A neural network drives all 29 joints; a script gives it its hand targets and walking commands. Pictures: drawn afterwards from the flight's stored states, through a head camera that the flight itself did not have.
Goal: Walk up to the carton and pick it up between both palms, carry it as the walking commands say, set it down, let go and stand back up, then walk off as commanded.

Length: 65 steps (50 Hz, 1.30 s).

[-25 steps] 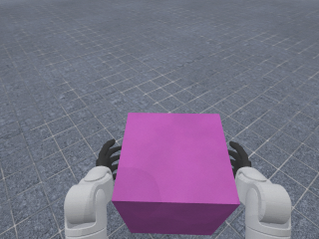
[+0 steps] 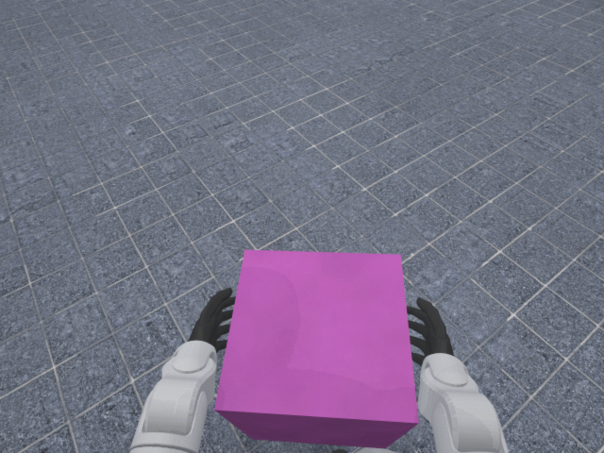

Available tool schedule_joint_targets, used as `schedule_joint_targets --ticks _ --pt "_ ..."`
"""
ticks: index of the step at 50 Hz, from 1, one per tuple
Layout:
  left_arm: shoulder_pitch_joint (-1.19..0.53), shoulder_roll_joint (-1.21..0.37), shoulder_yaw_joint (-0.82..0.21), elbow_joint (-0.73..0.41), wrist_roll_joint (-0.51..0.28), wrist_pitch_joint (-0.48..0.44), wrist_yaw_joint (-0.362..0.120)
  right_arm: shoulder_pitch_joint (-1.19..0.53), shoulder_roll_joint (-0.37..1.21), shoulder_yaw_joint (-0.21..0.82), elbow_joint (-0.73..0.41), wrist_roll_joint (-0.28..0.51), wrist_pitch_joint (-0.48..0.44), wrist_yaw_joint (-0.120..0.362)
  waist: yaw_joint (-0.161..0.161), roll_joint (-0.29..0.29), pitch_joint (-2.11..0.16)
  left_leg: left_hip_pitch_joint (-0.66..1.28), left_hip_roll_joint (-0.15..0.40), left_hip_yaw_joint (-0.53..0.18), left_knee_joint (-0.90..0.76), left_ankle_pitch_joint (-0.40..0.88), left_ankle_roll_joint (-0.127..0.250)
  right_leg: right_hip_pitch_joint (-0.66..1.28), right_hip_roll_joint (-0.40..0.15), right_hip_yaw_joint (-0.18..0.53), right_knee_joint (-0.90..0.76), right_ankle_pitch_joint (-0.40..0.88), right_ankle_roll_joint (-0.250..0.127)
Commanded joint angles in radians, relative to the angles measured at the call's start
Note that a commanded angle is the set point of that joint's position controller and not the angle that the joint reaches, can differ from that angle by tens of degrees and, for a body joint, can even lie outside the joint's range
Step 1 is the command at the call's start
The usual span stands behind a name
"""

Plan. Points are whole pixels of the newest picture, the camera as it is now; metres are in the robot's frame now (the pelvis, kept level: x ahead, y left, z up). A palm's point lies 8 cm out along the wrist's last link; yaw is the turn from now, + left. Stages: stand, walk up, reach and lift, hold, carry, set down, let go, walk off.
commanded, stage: set down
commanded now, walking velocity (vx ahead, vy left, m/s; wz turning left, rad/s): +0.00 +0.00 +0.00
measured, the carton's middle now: (319, 355) +0.27 +0.02 -0.06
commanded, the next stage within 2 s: none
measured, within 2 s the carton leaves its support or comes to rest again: neither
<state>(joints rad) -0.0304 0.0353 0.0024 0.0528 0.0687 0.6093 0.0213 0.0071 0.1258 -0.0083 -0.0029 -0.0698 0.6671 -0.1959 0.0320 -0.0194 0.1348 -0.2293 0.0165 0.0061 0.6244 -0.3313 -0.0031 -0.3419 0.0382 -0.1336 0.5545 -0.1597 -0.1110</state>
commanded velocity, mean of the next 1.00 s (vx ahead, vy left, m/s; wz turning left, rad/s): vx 0.00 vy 0.00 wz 0.00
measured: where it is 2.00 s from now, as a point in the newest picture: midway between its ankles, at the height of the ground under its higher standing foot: outside the picture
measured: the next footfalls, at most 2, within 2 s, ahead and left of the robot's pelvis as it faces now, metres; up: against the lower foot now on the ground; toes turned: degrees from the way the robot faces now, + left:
none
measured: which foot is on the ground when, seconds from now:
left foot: down 0.00-1.00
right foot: down 0.00-1.00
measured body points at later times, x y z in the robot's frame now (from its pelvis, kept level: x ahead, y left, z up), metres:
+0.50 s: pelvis -0.01 +0.02 +0.00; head +0.08 +0.03 +0.43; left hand +0.28 +0.20 -0.07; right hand +0.27 -0.11 -0.07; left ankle +0.01 +0.14 -0.72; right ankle +0.10 -0.05 -0.72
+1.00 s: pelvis -0.02 +0.03 -0.03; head +0.19 +0.02 +0.36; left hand +0.33 +0.16 -0.14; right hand +0.31 -0.10 -0.15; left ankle +0.01 +0.14 -0.72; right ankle +0.10 -0.05 -0.72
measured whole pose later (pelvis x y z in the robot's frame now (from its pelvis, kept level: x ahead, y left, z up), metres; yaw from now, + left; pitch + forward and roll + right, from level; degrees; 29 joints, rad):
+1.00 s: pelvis -0.02 +0.03 -0.03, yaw -1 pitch +14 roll -1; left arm -0.41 0.02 0.00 0.59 -0.03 -0.06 0.19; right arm -0.36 0.04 0.00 0.58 -0.07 -0.05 -0.24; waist 0.00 0.02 0.26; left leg -0.76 0.02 0.00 0.90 -0.39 0.01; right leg -0.83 0.03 -0.13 0.73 -0.15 -0.09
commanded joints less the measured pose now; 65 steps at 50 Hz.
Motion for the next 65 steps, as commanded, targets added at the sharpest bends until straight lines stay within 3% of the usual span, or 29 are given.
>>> schedule_joint_targets --ticks 1,2,3,7,17,18,20,22,23,31,32,33,34,35,37,41,43,44,47,48,51,53,54,57,60,62,63,64,65 --pt "-0.515 -0.134 -0.227 -0.081 -0.154 -0.219 -0.064 -0.394 0.214 0.296 -0.091 0.072 -0.179 -0.004 -0.009 0.062 -0.472 -0.326 -0.047 -0.045 -0.119 0.086 0.089 0.687 -0.116 0.396 -0.124 -0.135 0.093" --pt "-0.585 -0.119 -0.247 -0.126 -0.166 -0.243 -0.045 -0.393 0.167 0.237 -0.071 0.043 -0.203 -0.016 -0.070 0.052 -0.431 -0.303 -0.038 -0.073 -0.121 0.068 0.085 0.624 -0.102 0.368 -0.104 -0.137 0.086" --pt "-0.562 -0.091 -0.216 -0.097 -0.159 -0.262 -0.039 -0.378 0.150 0.244 -0.035 0.049 -0.223 -0.015 -0.026 0.087 -0.466 -0.288 -0.037 -0.042 -0.110 0.073 0.079 0.636 -0.111 0.383 -0.124 -0.185 0.086" --pt "-0.547 -0.035 -0.170 0.071 -0.152 -0.321 -0.024 -0.374 0.023 0.152 0.025 0.025 -0.297 -0.041 -0.074 0.110 -0.360 -0.306 -0.022 -0.050 -0.119 0.010 0.090 0.574 -0.108 0.371 -0.116 -0.223 0.078" --pt "-0.559 -0.042 -0.124 0.352 -0.161 -0.546 0.045 -0.512 -0.054 0.124 0.260 0.078 -0.553 -0.032 -0.029 0.119 -0.435 -0.386 0.007 -0.062 -0.111 -0.068 0.100 0.542 -0.089 0.354 -0.024 -0.233 0.080" --pt "-0.540 -0.063 -0.137 0.406 -0.158 -0.559 0.062 -0.475 -0.053 0.102 0.294 0.053 -0.572 -0.042 -0.083 0.094 -0.346 -0.379 0.023 -0.089 -0.136 -0.081 0.106 0.479 -0.085 0.316 -0.009 -0.205 0.079" --pt "-0.507 -0.075 -0.113 0.404 -0.141 -0.602 0.078 -0.434 -0.071 0.082 0.397 0.059 -0.624 -0.026 -0.044 0.112 -0.358 -0.379 0.025 -0.098 -0.130 -0.022 0.094 0.418 -0.071 0.303 0.020 -0.102 0.057" --pt "-0.598 -0.055 -0.138 0.429 -0.153 -0.656 0.095 -0.525 -0.086 0.041 0.418 0.039 -0.664 -0.032 -0.110 0.079 -0.339 -0.414 0.026 -0.110 -0.110 -0.042 0.105 0.383 -0.068 0.314 0.026 -0.126 0.069" --pt "-0.605 -0.055 -0.128 0.428 -0.148 -0.668 0.107 -0.569 -0.113 0.040 0.457 0.053 -0.680 -0.021 -0.060 0.092 -0.430 -0.419 0.019 -0.104 -0.101 -0.003 0.088 0.370 -0.070 0.321 0.027 -0.115 0.062" --pt "-0.568 -0.061 -0.154 0.374 -0.143 -0.719 0.158 -0.509 -0.162 0.012 0.531 0.046 -0.752 -0.012 -0.096 0.179 -0.529 -0.379 -0.008 -0.144 -0.097 0.190 0.065 0.274 -0.046 0.280 0.093 0.200 0.041" --pt "-0.526 -0.055 -0.148 0.385 -0.141 -0.723 0.152 -0.468 -0.151 0.017 0.518 0.035 -0.759 -0.018 -0.083 0.159 -0.568 -0.360 -0.027 -0.135 -0.064 0.196 0.058 0.299 -0.052 0.295 0.100 0.270 0.047" --pt "-0.488 -0.070 -0.182 0.396 -0.153 -0.735 0.158 -0.445 -0.139 0.027 0.475 0.032 -0.773 -0.023 -0.134 0.120 -0.606 -0.351 -0.026 -0.161 -0.069 0.249 0.065 0.288 -0.051 0.297 0.125 0.380 0.053" --pt "-0.508 -0.036 -0.118 0.383 -0.117 -0.743 0.165 -0.478 -0.141 0.039 0.481 0.040 -0.774 -0.015 -0.070 0.112 -0.627 -0.391 -0.035 -0.153 -0.048 0.251 0.064 0.299 -0.056 0.319 0.129 0.389 0.059" --pt "-0.571 -0.015 -0.110 0.405 -0.105 -0.747 0.161 -0.454 -0.166 -0.028 0.569 0.000 -0.771 -0.019 -0.132 0.103 -0.589 -0.426 -0.044 -0.161 -0.030 0.249 0.059 0.219 -0.038 0.300 0.152 0.392 0.060" --pt "-0.582 -0.007 -0.123 0.370 -0.116 -0.772 0.156 -0.457 -0.130 0.012 0.535 0.025 -0.795 -0.024 -0.112 0.127 -0.688 -0.497 -0.050 -0.162 0.001 0.252 0.057 0.267 -0.058 0.325 0.197 0.498 0.065" --pt "-0.543 -0.020 -0.070 0.407 -0.110 -0.751 0.179 -0.547 -0.144 0.067 0.449 0.073 -0.802 -0.021 -0.018 0.137 -0.761 -0.501 -0.063 -0.149 0.068 0.199 0.057 0.242 -0.050 0.338 0.233 0.363 0.072" --pt "-0.556 0.030 -0.026 0.457 -0.076 -0.751 0.175 -0.535 -0.112 0.058 0.470 0.071 -0.797 -0.026 -0.004 0.102 -0.767 -0.579 -0.071 -0.132 0.096 0.169 0.057 0.244 -0.045 0.341 0.250 0.396 0.082" --pt "-0.542 0.002 -0.036 0.471 -0.090 -0.753 0.176 -0.533 -0.156 0.026 0.456 0.047 -0.802 -0.037 -0.051 0.063 -0.771 -0.610 -0.077 -0.123 0.120 0.152 0.060 0.262 -0.039 0.336 0.273 0.428 0.078" --pt "-0.654 0.087 0.075 0.528 -0.030 -0.732 0.182 -0.676 -0.156 -0.005 0.436 0.051 -0.774 -0.047 0.003 0.043 -0.767 -0.679 -0.077 -0.111 0.150 0.058 0.070 0.219 -0.035 0.352 0.268 0.245 0.093" --pt "-0.669 0.119 0.093 0.507 -0.031 -0.726 0.174 -0.616 -0.183 -0.077 0.512 0.011 -0.756 -0.058 -0.034 0.048 -0.765 -0.701 -0.082 -0.106 0.164 0.012 0.067 0.208 -0.029 0.349 0.275 0.151 0.087" --pt "-0.745 0.078 0.060 0.498 -0.051 -0.704 0.181 -0.706 -0.154 -0.060 0.505 0.040 -0.737 -0.058 0.009 0.106 -0.805 -0.650 -0.083 -0.102 0.190 0.045 0.058 0.107 -0.016 0.313 0.304 0.065 0.076" --pt "-0.749 0.047 0.067 0.532 -0.043 -0.691 0.192 -0.708 -0.171 -0.129 0.570 -0.005 -0.727 -0.066 -0.050 0.116 -0.798 -0.645 -0.078 -0.120 0.197 0.000 0.061 0.036 -0.011 0.284 0.322 0.017 0.067" --pt "-0.784 0.052 0.090 0.536 -0.038 -0.674 0.198 -0.777 -0.190 -0.117 0.541 0.019 -0.717 -0.063 -0.013 0.118 -0.827 -0.631 -0.088 -0.112 0.203 -0.021 0.056 0.017 -0.008 0.278 0.334 -0.030 0.064" --pt "-0.849 0.036 -0.017 0.450 -0.115 -0.667 0.184 -0.776 -0.138 -0.070 0.479 0.051 -0.692 -0.070 -0.069 0.107 -0.938 -0.626 -0.090 -0.112 0.249 0.050 0.053 0.053 -0.007 0.279 0.359 0.080 0.075" --pt "-0.893 0.010 -0.008 0.436 -0.118 -0.664 0.200 -0.855 -0.146 -0.058 0.453 0.059 -0.694 -0.072 -0.059 0.139 -0.958 -0.658 -0.095 -0.104 0.274 0.042 0.050 0.031 -0.014 0.285 0.379 0.064 0.066" --pt "-0.938 0.083 0.102 0.516 -0.088 -0.644 0.201 -0.885 -0.204 -0.183 0.533 -0.028 -0.678 -0.080 -0.105 0.069 -0.895 -0.685 -0.101 -0.101 0.287 -0.023 0.051 -0.054 0.002 0.267 0.375 -0.024 0.076" --pt "-0.987 0.067 0.097 0.485 -0.083 -0.642 0.205 -0.958 -0.177 -0.120 0.482 0.027 -0.674 -0.072 -0.033 0.126 -0.942 -0.675 -0.099 -0.099 0.292 -0.018 0.040 -0.039 -0.009 0.292 0.386 -0.060 0.070" --pt "-1.005 0.056 0.057 0.503 -0.104 -0.624 0.203 -0.948 -0.193 -0.177 0.557 0.006 -0.661 -0.070 -0.102 0.143 -0.899 -0.675 -0.095 -0.117 0.285 -0.048 0.031 -0.135 0.005 0.247 0.413 -0.063 0.064" --pt "-0.985 0.031 0.087 0.488 -0.083 -0.628 0.217 -0.933 -0.163 -0.152 0.573 0.003 -0.664 -0.063 -0.066 0.122 -0.949 -0.669 -0.100 -0.115 0.301 -0.038 0.027 -0.116 0.003 0.245 0.422 -0.059 0.061"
